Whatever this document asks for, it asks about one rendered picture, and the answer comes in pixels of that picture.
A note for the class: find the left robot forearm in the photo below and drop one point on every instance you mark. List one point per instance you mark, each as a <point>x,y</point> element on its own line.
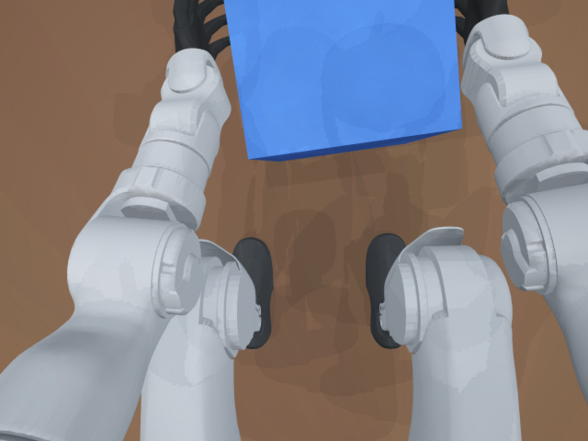
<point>168,177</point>

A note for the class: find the right robot forearm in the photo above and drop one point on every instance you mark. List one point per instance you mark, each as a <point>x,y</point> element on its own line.
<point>527,123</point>

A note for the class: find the left robot upper arm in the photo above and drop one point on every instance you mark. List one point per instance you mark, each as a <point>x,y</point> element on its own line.
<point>128,278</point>

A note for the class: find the right robot hand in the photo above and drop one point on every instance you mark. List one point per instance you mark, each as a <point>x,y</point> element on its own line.
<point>475,11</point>

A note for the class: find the right robot foot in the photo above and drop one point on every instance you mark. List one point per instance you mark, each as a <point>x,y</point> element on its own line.
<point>381,255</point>

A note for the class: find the robot left shin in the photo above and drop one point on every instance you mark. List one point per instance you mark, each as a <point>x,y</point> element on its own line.
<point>208,249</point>

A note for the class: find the carton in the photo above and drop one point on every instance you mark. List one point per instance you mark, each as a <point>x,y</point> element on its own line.
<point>318,77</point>

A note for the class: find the right robot upper arm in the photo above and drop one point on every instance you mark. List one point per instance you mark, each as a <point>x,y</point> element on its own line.
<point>545,249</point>

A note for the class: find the left robot hand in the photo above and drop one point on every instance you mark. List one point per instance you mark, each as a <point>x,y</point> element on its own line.
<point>190,30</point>

